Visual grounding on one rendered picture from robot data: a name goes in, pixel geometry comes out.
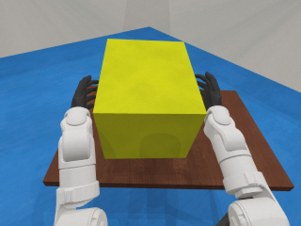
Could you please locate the robot left upper arm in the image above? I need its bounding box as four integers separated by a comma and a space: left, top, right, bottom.
56, 207, 108, 226

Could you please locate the carton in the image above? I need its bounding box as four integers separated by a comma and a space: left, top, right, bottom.
93, 39, 207, 159

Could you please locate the robot right upper arm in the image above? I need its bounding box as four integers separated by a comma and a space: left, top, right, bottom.
228, 197, 289, 226

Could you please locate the robot right forearm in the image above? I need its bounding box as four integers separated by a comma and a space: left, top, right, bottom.
203, 105, 290, 226

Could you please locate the left robot hand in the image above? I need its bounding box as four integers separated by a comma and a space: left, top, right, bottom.
71, 75, 99, 110

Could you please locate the table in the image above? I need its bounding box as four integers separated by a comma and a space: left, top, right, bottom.
42, 85, 294, 226

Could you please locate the right robot hand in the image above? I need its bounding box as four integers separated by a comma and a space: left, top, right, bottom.
195, 72, 222, 111

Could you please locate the robot left forearm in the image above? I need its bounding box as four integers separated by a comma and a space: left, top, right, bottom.
54, 106, 100, 226

